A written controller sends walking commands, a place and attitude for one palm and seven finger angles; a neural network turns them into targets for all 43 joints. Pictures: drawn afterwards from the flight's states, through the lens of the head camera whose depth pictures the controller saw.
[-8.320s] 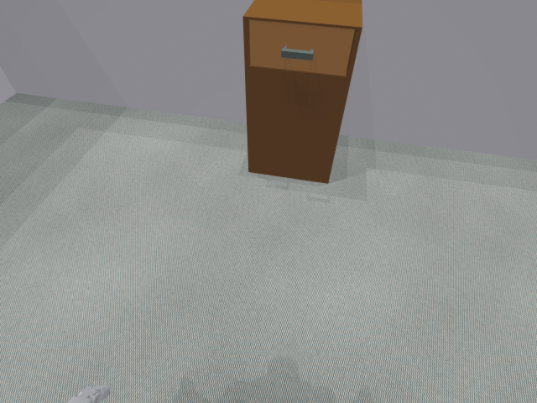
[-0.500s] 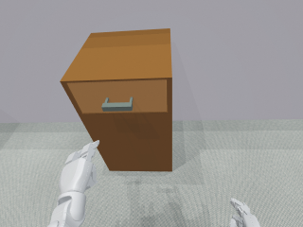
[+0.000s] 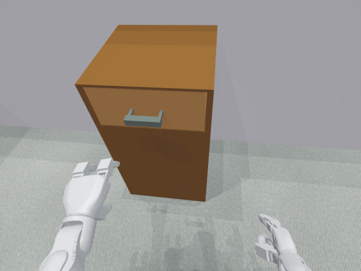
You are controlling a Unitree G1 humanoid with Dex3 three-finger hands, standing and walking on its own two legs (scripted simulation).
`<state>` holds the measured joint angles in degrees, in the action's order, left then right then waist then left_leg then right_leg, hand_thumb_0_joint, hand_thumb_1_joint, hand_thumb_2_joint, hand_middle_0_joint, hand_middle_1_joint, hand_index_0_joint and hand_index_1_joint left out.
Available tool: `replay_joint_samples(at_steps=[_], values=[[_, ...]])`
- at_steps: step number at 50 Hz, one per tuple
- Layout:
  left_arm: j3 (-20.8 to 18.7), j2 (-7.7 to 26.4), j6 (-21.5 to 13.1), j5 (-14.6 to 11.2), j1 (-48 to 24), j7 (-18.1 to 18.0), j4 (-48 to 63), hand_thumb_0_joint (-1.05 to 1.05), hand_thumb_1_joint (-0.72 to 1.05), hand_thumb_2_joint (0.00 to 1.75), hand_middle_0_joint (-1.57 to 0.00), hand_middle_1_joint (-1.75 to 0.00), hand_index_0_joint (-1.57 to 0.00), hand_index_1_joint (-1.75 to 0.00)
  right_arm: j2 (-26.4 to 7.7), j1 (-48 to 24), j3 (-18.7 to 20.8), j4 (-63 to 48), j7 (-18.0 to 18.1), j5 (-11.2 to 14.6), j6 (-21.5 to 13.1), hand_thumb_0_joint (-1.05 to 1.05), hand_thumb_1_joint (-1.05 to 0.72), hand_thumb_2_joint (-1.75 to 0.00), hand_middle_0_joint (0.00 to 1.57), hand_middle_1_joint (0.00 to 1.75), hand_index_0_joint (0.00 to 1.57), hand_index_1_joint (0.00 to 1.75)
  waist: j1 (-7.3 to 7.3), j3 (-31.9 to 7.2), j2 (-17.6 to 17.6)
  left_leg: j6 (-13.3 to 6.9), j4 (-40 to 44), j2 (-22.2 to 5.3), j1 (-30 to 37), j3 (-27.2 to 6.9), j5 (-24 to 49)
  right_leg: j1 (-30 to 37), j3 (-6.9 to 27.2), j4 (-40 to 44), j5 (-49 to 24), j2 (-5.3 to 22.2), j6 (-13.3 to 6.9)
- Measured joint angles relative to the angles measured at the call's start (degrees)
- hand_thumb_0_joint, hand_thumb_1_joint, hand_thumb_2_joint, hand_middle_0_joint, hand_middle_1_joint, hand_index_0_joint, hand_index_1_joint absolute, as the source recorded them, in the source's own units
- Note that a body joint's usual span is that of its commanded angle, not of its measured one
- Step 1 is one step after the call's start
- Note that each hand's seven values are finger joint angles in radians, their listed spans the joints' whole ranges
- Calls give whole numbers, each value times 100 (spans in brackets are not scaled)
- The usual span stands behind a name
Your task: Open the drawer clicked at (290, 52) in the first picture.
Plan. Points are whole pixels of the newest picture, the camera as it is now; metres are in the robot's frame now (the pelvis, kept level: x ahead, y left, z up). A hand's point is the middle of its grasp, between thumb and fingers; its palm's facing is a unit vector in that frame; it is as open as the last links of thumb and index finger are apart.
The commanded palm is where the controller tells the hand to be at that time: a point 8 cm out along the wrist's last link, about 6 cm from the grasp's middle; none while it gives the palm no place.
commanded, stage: raise the hand with hooked fingers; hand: left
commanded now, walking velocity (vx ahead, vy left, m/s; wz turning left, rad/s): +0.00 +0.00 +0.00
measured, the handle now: (144, 116) +0.58 +0.20 -0.04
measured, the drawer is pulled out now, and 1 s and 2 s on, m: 0.00 0.00 0.00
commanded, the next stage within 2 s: move the hooked fingers above the handle in 1.12 s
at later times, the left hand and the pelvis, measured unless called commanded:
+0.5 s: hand (94, 159) +0.33 +0.24 +0.07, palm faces +0.05 -0.10 -0.99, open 13.4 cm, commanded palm +0.30 +0.25 +0.13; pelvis +0.04 +0.02 +0.02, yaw +0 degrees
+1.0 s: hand (84, 156) +0.32 +0.26 +0.09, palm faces -0.02 -0.10 -0.99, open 13.8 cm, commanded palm +0.30 +0.27 +0.16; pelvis +0.02 +0.03 +0.03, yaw +0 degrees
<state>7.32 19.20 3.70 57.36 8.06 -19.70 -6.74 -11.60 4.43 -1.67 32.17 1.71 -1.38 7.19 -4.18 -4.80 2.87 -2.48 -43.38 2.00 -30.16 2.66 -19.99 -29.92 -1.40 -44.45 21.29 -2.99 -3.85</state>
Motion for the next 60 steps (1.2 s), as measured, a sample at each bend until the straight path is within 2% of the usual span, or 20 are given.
replay_joint_samples(at_steps=[4, 8, 13, 16, 21, 27, 32, 37, 41, 44, 47, 52, 56, 60], values=[[-45, 45, -218, 73, 264, 262, 255, 0, 9, 55, -28, -82, -27, -82, 22, 144, -74, -24, -49, -1, 33, 1, -90, -90, 20, 30, 21, 30, 43, 8, -79, 4, 353, -19, 330, 115, 25, 257, 145, 278, -39, -34, 5], [-216, 183, -398, 145, 495, 235, 504, 0, 0, 51, -29, -88, -28, -88, -70, 219, 21, 15, -96, -45, 69, 1, -90, -90, 20, 30, 21, 30, 22, 84, -89, -2, 501, -30, 495, 144, -3, 418, 192, 438, -34, -55, 12], [-386, 282, -349, 70, 399, 110, 669, 0, -12, 46, -30, -95, -29, -96, -256, 220, 228, 145, -117, -56, 101, 1, -90, -90, 20, 30, 20, 30, -32, 117, 12, -35, 538, 14, 529, 67, -39, 509, 127, 537, 3, -15, 49], [-419, 305, -240, -26, 178, 185, 659, 0, -19, 43, -30, -100, -30, -100, -313, 179, 298, 218, -109, -21, 132, 1, -90, -90, 20, 30, 20, 30, -50, 109, 47, -56, 590, 52, 566, 33, -35, 561, 100, 592, 14, 21, 76], [-316, 361, -73, -128, -190, 548, 635, 0, -30, 38, -31, -107, -30, -108, -301, 106, 292, 218, -86, 48, 184, 1, -90, -90, 20, 30, 20, 30, -38, 122, 59, -83, 760, 91, 736, 14, 11, 736, 95, 759, -20, 55, 110], [-244, 526, -131, -143, -544, 874, 678, 0, -41, 33, -32, -115, -31, -115, -223, 40, 205, 150, -88, 92, 239, 1, -90, -90, 20, 30, 20, 30, -13, 169, 96, -108, 965, 113, 966, 19, 83, 969, 116, 972, -99, 72, 143], [-335, 682, -63, -247, -940, 1076, 522, 0, -46, 31, -32, -118, -32, -118, -175, 54, 137, 147, -94, 161, 321, 1, -90, -90, 20, 30, 20, 30, -25, 198, 123, -122, 1126, 133, 1106, -8, 177, 1126, 98, 1148, -190, 89, 162], [-366, 800, 83, -401, -1372, 1431, 254, 0, -48, 30, -32, -119, -32, -120, -188, 119, 91, 179, -73, 217, 401, 1, -90, -90, 20, 30, 20, 30, -23, 257, 151, -139, 1259, 154, 1214, -69, 287, 1273, 41, 1327, -301, 109, 179], [-393, 837, -19, -491, -1470, 1720, 147, 0, -49, 30, -32, -120, -31, -120, -210, 199, 83, 180, -77, 224, 415, 1, -90, -90, 20, 30, 20, 30, 8, 294, 147, -153, 1343, 158, 1262, -78, 363, 1333, 34, 1435, -387, 113, 191], [-403, 822, -236, -529, -1319, 1855, 187, 0, -49, 30, -32, -120, -31, -120, -238, 266, 100, 161, -97, 207, 395, 1, -90, -90, 20, 30, 20, 30, 32, 333, 139, -164, 1382, 153, 1278, -53, 404, 1344, 59, 1480, -441, 109, 201], [-402, 820, -544, -492, -1130, 1819, 287, 0, -49, 30, -32, -120, -31, -120, -264, 333, 131, 168, -103, 172, 365, 1, -90, -90, 20, 30, 20, 30, 23, 376, 108, -172, 1392, 148, 1259, -30, 435, 1319, 80, 1489, -480, 106, 207], [-438, 835, -910, -358, -1061, 1402, 380, 0, -49, 30, -33, -120, -32, -120, -284, 395, 219, 259, -91, 162, 297, 1, -90, -90, 20, 30, 20, 30, -42, 421, 78, -175, 1334, 158, 1157, -37, 471, 1221, 65, 1428, -508, 120, 212], [-516, 833, -803, -348, -1198, 1139, 243, 0, -49, 30, -33, -120, -32, -120, -268, 373, 254, 343, -101, 211, 279, 1, -90, -90, 20, 30, 20, 30, -74, 401, 101, -181, 1301, 170, 1079, -45, 504, 1143, 50, 1382, -528, 134, 218], [-491, 811, -472, -392, -1309, 1167, 51, 0, -49, 30, -32, -120, -32, -120, -236, 342, 228, 354, -109, 260, 290, 1, -90, -90, 20, 30, 20, 30, -56, 355, 138, -187, 1319, 178, 1077, -44, 540, 1135, 50, 1385, -555, 143, 226]])
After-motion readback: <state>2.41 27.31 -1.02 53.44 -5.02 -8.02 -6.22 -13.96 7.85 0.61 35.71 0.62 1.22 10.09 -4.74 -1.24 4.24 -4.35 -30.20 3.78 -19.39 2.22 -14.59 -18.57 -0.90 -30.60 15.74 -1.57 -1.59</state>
